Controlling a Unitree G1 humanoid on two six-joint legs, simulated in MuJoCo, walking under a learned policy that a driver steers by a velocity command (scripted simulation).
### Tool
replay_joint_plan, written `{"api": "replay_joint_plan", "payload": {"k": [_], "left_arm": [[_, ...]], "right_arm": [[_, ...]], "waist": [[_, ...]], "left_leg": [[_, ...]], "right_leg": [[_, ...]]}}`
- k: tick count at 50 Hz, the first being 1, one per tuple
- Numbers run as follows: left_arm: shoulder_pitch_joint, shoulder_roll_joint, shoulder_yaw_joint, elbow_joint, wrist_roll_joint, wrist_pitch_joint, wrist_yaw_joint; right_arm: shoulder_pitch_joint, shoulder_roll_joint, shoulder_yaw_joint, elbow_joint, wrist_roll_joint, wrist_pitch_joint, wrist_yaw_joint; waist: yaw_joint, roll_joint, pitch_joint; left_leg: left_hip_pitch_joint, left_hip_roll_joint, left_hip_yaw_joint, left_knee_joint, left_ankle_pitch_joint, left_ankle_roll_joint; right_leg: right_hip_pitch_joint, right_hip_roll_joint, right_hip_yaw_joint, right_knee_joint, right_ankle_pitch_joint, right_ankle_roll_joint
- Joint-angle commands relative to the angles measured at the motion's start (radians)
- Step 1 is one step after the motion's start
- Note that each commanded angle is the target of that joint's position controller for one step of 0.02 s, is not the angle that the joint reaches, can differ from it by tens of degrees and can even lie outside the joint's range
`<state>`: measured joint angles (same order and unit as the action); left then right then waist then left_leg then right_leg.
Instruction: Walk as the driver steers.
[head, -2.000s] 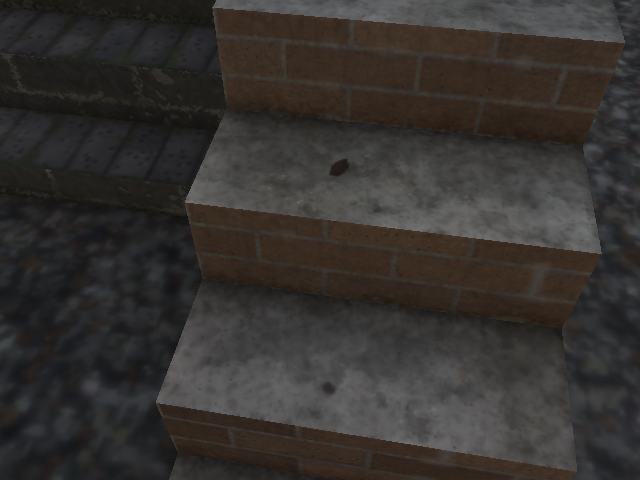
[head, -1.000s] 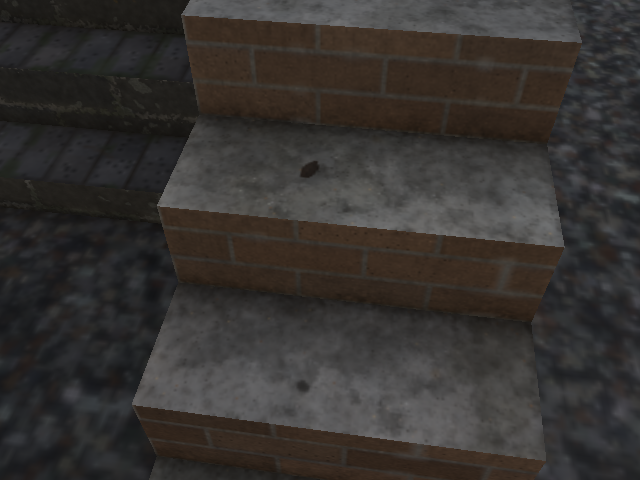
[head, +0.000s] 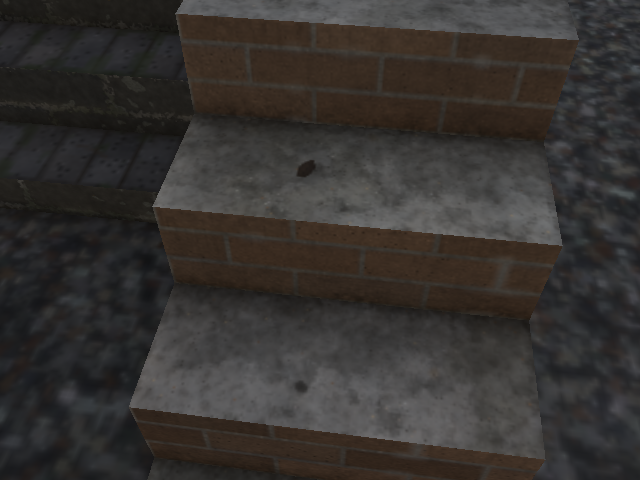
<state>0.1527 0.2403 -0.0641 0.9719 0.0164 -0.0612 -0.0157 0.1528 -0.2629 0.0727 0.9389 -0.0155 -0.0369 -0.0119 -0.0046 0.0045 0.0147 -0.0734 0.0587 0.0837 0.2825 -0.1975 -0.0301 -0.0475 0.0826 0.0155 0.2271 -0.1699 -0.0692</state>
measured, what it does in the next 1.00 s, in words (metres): stands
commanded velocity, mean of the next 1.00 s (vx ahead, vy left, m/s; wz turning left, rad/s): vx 0.50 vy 0.00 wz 0.00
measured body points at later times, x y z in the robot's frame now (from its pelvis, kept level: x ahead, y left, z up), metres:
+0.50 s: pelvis +0.00 +0.00 +0.00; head +0.01 +0.00 +0.45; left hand +0.11 +0.24 -0.14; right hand +0.11 -0.25 -0.13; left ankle -0.03 +0.13 -0.75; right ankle -0.03 -0.08 -0.75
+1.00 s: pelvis +0.00 +0.00 +0.00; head +0.01 +0.00 +0.45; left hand +0.11 +0.24 -0.14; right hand +0.11 -0.25 -0.13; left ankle -0.03 +0.13 -0.75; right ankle -0.03 -0.08 -0.75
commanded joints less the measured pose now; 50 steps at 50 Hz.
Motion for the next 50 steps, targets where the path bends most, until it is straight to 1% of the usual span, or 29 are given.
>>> {"api": "replay_joint_plan", "payload": {"k": [1,2,5,6,8,10,11,13,16,18,20,22,24,27,29,32,33,35,36,38,39,41,42,43,45,46,48,49,50], "left_arm": [[-0.023,0.101,0.020,-0.049,0.003,-0.012,0.002],[-0.006,0.104,0.020,-0.044,-0.004,-0.011,0.002],[-0.014,0.106,0.020,-0.045,-0.003,-0.010,0.002],[-0.028,0.103,0.020,-0.050,0.003,-0.011,0.003],[-0.004,0.104,0.020,-0.044,-0.004,-0.011,0.002],[-0.013,0.106,0.020,-0.045,-0.003,-0.011,0.002],[-0.029,0.102,0.020,-0.051,0.003,-0.011,0.003],[-0.004,0.104,0.020,-0.044,-0.004,-0.011,0.002],[-0.027,0.102,0.021,-0.051,0.003,-0.011,0.003],[-0.003,0.103,0.021,-0.044,-0.004,-0.011,0.003],[-0.027,0.101,0.021,-0.051,0.003,-0.011,0.003],[-0.003,0.103,0.021,-0.045,-0.004,-0.011,0.003],[-0.027,0.101,0.022,-0.051,0.003,-0.011,0.003],[-0.003,0.102,0.022,-0.044,-0.005,-0.011,0.003],[-0.028,0.100,0.022,-0.052,0.003,-0.010,0.003],[-0.003,0.101,0.022,-0.044,-0.005,-0.010,0.003],[-0.026,0.099,0.023,-0.050,0.002,-0.011,0.003],[-0.005,0.101,0.023,-0.045,-0.004,-0.010,0.003],[-0.026,0.099,0.023,-0.051,0.002,-0.011,0.003],[-0.006,0.100,0.023,-0.045,-0.004,-0.010,0.003],[-0.027,0.098,0.024,-0.051,0.002,-0.011,0.003],[-0.022,0.096,0.023,-0.051,0.001,-0.011,0.003],[-0.005,0.100,0.024,-0.046,-0.005,-0.010,0.003],[-0.028,0.097,0.024,-0.051,0.002,-0.011,0.003],[-0.007,0.099,0.024,-0.046,-0.005,-0.010,0.003],[-0.028,0.097,0.024,-0.051,0.002,-0.010,0.004],[-0.023,0.094,0.024,-0.051,0.001,-0.011,0.003],[-0.006,0.098,0.024,-0.046,-0.005,-0.010,0.003],[-0.029,0.096,0.025,-0.051,0.001,-0.011,0.004]], "right_arm": [[-0.022,-0.111,-0.023,-0.049,-0.004,-0.011,-0.002],[-0.013,-0.113,-0.023,-0.047,0.003,-0.011,-0.003],[-0.021,-0.115,-0.024,-0.048,0.003,-0.011,-0.003],[-0.027,-0.113,-0.024,-0.049,-0.004,-0.010,-0.003],[-0.013,-0.112,-0.024,-0.046,0.003,-0.011,-0.003],[-0.021,-0.115,-0.024,-0.047,0.003,-0.010,-0.003],[-0.029,-0.113,-0.024,-0.049,-0.003,-0.010,-0.003],[-0.013,-0.112,-0.024,-0.045,0.003,-0.010,-0.003],[-0.030,-0.113,-0.024,-0.048,-0.002,-0.009,-0.003],[-0.014,-0.112,-0.023,-0.043,0.004,-0.009,-0.004],[-0.030,-0.113,-0.024,-0.046,-0.002,-0.009,-0.004],[-0.016,-0.113,-0.023,-0.043,0.004,-0.009,-0.004],[-0.031,-0.113,-0.024,-0.046,-0.002,-0.008,-0.004],[-0.017,-0.112,-0.023,-0.042,0.005,-0.008,-0.004],[-0.032,-0.113,-0.024,-0.046,-0.002,-0.008,-0.004],[-0.017,-0.112,-0.024,-0.042,0.005,-0.008,-0.004],[-0.031,-0.112,-0.024,-0.044,-0.001,-0.008,-0.004],[-0.020,-0.112,-0.024,-0.042,0.005,-0.008,-0.004],[-0.031,-0.112,-0.024,-0.044,-0.001,-0.007,-0.004],[-0.020,-0.112,-0.024,-0.042,0.005,-0.008,-0.005],[-0.031,-0.112,-0.025,-0.044,-0.001,-0.007,-0.004],[-0.028,-0.110,-0.024,-0.043,-0.001,-0.007,-0.004],[-0.020,-0.112,-0.025,-0.042,0.005,-0.007,-0.005],[-0.033,-0.111,-0.025,-0.044,-0.001,-0.007,-0.004],[-0.021,-0.111,-0.025,-0.042,0.005,-0.007,-0.005],[-0.032,-0.111,-0.025,-0.044,-0.001,-0.007,-0.004],[-0.029,-0.109,-0.025,-0.043,-0.002,-0.007,-0.004],[-0.021,-0.111,-0.025,-0.042,0.005,-0.007,-0.005],[-0.034,-0.111,-0.025,-0.043,-0.001,-0.007,-0.004]], "waist": [[0.000,-0.003,-0.033],[0.001,-0.002,-0.063],[-0.001,-0.002,-0.044],[-0.001,-0.004,-0.017],[0.000,-0.003,-0.063],[-0.001,-0.001,-0.044],[-0.001,-0.003,-0.018],[0.000,-0.003,-0.063],[0.000,-0.003,-0.018],[0.000,-0.004,-0.062],[-0.001,-0.003,-0.017],[0.000,-0.004,-0.062],[-0.002,-0.003,-0.018],[0.000,-0.003,-0.064],[-0.002,-0.003,-0.019],[-0.001,-0.003,-0.064],[-0.002,-0.003,-0.023],[-0.001,-0.003,-0.065],[-0.002,-0.003,-0.023],[-0.001,-0.003,-0.065],[-0.002,-0.003,-0.023],[-0.001,-0.004,-0.039],[-0.001,-0.003,-0.065],[-0.003,-0.003,-0.023],[-0.001,-0.003,-0.064],[-0.003,-0.004,-0.022],[-0.002,-0.004,-0.039],[-0.001,-0.003,-0.065],[-0.003,-0.003,-0.022]], "left_leg": [[0.007,0.109,-0.081,-0.012,0.197,0.042],[0.020,0.108,-0.078,-0.023,0.180,0.038],[0.013,0.108,-0.078,-0.027,0.182,0.036],[0.002,0.108,-0.080,-0.015,0.196,0.041],[0.020,0.108,-0.077,-0.024,0.177,0.038],[0.013,0.107,-0.077,-0.028,0.178,0.036],[0.002,0.108,-0.079,-0.015,0.196,0.040],[0.020,0.108,-0.076,-0.023,0.176,0.037],[0.002,0.108,-0.079,-0.013,0.191,0.039],[0.019,0.108,-0.076,-0.022,0.169,0.036],[0.000,0.108,-0.079,-0.014,0.185,0.038],[0.020,0.108,-0.076,-0.021,0.170,0.036],[0.002,0.108,-0.078,-0.013,0.185,0.038],[0.021,0.108,-0.075,-0.020,0.167,0.035],[0.003,0.108,-0.077,-0.012,0.186,0.038],[0.022,0.108,-0.074,-0.020,0.167,0.035],[0.005,0.108,-0.076,-0.011,0.182,0.037],[0.023,0.109,-0.074,-0.019,0.171,0.035],[0.006,0.108,-0.076,-0.011,0.183,0.037],[0.023,0.109,-0.074,-0.019,0.170,0.034],[0.006,0.108,-0.076,-0.011,0.183,0.037],[0.012,0.110,-0.076,-0.007,0.185,0.038],[0.023,0.109,-0.073,-0.019,0.169,0.034],[0.007,0.109,-0.075,-0.012,0.182,0.037],[0.024,0.109,-0.073,-0.020,0.170,0.034],[0.007,0.109,-0.075,-0.011,0.183,0.037],[0.013,0.110,-0.075,-0.008,0.185,0.038],[0.024,0.109,-0.073,-0.020,0.169,0.034],[0.008,0.109,-0.075,-0.012,0.182,0.037]], "right_leg": [[-0.007,-0.181,0.116,0.000,0.297,0.017],[0.006,-0.179,0.114,-0.015,0.281,0.020],[0.003,-0.179,0.115,-0.018,0.284,0.021],[-0.010,-0.181,0.116,-0.003,0.299,0.018],[0.005,-0.180,0.115,-0.015,0.281,0.020],[0.002,-0.179,0.116,-0.018,0.281,0.021],[-0.010,-0.181,0.118,-0.003,0.300,0.018],[0.005,-0.179,0.116,-0.015,0.283,0.020],[-0.008,-0.180,0.120,-0.003,0.302,0.017],[0.008,-0.179,0.118,-0.016,0.284,0.019],[-0.008,-0.180,0.120,-0.004,0.299,0.016],[0.008,-0.179,0.119,-0.015,0.288,0.019],[-0.008,-0.180,0.121,-0.003,0.302,0.016],[0.008,-0.179,0.119,-0.015,0.286,0.019],[-0.007,-0.180,0.122,-0.002,0.305,0.016],[0.009,-0.178,0.120,-0.015,0.287,0.019],[-0.006,-0.179,0.122,-0.002,0.300,0.016],[0.009,-0.178,0.121,-0.014,0.291,0.019],[-0.006,-0.179,0.122,-0.002,0.303,0.016],[0.010,-0.178,0.121,-0.014,0.291,0.019],[-0.006,-0.179,0.123,-0.002,0.302,0.016],[-0.003,-0.179,0.123,0.001,0.305,0.015],[0.009,-0.178,0.122,-0.014,0.288,0.019],[-0.007,-0.179,0.123,-0.002,0.300,0.016],[0.009,-0.178,0.122,-0.014,0.290,0.019],[-0.007,-0.178,0.124,-0.002,0.301,0.016],[-0.004,-0.179,0.124,0.001,0.303,0.015],[0.008,-0.178,0.122,-0.015,0.287,0.019],[-0.008,-0.178,0.124,-0.002,0.298,0.016]]}}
